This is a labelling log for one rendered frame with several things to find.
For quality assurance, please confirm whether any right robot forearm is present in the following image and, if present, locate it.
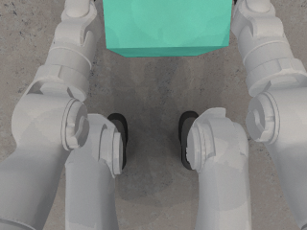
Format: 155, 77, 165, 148
230, 0, 307, 97

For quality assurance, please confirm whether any right robot shin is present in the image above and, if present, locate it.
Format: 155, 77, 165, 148
186, 107, 249, 163

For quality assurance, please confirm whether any robot left upper arm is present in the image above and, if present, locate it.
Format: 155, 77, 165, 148
0, 93, 90, 230

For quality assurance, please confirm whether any carton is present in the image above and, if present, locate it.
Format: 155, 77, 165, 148
103, 0, 232, 58

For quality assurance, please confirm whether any right robot foot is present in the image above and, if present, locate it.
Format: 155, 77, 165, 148
178, 110, 199, 171

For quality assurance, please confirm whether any left robot forearm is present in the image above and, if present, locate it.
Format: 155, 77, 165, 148
11, 0, 103, 138

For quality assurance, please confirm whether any robot right upper arm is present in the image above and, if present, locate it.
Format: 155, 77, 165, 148
245, 87, 307, 230

